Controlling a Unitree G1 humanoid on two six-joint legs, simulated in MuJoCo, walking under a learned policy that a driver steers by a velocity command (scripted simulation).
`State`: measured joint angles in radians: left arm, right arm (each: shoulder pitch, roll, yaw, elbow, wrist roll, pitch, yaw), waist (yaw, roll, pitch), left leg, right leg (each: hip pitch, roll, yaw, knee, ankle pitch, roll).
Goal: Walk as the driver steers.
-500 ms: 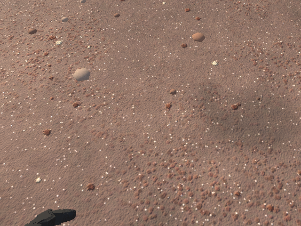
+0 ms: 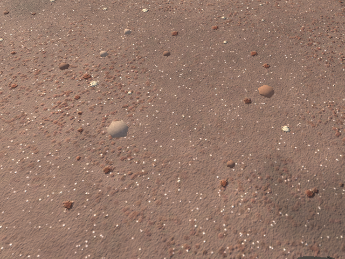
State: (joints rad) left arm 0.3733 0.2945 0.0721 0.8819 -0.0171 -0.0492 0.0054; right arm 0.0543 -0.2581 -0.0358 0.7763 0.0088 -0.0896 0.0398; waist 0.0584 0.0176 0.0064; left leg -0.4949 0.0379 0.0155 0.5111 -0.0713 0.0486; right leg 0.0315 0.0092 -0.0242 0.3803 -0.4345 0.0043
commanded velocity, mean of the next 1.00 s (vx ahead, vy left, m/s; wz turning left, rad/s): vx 0.37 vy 0.00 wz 0.17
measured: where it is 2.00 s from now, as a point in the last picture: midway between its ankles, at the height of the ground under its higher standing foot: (176, 236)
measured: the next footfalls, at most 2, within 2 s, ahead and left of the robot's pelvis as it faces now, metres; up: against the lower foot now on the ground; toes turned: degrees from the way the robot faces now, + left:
right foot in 0.54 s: +0.47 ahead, -0.12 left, +0.00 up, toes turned -2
left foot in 1.04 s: +0.53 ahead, +0.12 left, +0.00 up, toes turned +18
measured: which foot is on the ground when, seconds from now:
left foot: down 0.00-0.56, up 0.58-1.00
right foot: down 0.00-0.02, up 0.04-0.52, down 0.54-1.00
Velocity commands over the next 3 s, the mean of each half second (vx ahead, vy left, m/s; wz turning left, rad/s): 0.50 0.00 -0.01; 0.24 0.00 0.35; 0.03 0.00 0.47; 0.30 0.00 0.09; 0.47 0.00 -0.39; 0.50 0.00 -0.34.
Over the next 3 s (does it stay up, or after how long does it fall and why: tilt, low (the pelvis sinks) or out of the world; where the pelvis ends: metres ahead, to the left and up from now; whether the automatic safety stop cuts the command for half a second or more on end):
stays up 1.12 0.26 0.02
